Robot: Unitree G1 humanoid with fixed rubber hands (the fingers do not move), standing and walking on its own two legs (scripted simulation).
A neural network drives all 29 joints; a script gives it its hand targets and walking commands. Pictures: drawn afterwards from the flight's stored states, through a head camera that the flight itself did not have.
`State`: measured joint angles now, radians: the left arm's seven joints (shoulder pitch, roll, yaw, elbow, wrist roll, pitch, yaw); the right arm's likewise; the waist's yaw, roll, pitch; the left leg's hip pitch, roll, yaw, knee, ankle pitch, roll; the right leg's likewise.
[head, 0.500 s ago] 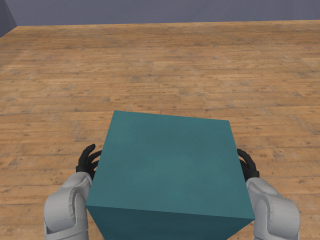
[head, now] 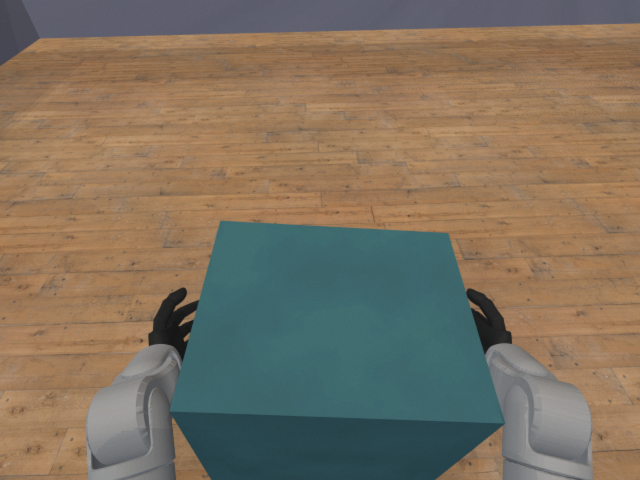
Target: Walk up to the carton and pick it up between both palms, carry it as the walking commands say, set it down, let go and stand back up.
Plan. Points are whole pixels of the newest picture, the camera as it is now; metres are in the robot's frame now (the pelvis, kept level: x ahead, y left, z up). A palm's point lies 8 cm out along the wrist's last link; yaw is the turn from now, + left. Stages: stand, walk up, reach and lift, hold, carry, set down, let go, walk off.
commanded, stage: carry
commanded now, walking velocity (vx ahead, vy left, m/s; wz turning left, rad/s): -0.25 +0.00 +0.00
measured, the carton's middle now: (325, 368) +0.27 +0.02 +0.02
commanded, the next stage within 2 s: none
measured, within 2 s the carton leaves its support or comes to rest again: neither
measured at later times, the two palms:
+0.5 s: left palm out of the picture +0.09 +0.20 +0.08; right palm out of the picture +0.12 -0.15 +0.08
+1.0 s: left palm out of the picture -0.06 +0.20 +0.09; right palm out of the picture -0.03 -0.16 +0.09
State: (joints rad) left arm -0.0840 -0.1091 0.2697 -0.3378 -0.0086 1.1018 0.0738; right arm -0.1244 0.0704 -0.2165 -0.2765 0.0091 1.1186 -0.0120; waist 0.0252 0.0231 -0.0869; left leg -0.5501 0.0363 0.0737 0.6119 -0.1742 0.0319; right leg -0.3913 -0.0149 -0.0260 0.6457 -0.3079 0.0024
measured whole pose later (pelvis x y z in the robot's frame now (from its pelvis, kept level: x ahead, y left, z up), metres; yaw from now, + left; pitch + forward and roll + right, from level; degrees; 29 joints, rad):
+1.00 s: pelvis -0.30 +0.00 +0.01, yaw +1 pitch +3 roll -1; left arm -0.08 -0.11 0.29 -0.41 -0.02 1.13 0.08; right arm -0.13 0.09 -0.22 -0.31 0.02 1.12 -0.02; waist 0.02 0.00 -0.07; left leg -0.45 0.03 0.04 0.56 -0.16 0.03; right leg -0.50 -0.03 -0.05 0.98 -0.44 0.01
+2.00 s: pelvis -0.60 -0.04 +0.00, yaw +1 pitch +1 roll -1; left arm -0.08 -0.12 0.27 -0.42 -0.02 1.11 0.08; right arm -0.15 0.06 -0.22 -0.33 0.04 1.13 -0.02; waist -0.03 0.01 -0.01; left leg -0.30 0.01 0.05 0.66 -0.39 0.01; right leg -0.46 -0.03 -0.07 0.66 -0.24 -0.02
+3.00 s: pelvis -0.86 -0.09 +0.01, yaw +1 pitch +4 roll +1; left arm -0.08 -0.13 0.27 -0.42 -0.02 1.14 0.09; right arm -0.11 0.07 -0.22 -0.34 0.04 1.13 -0.03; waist 0.01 0.01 -0.04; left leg -0.54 0.02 0.04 0.80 -0.37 0.01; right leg -0.38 -0.02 -0.08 0.63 -0.32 -0.03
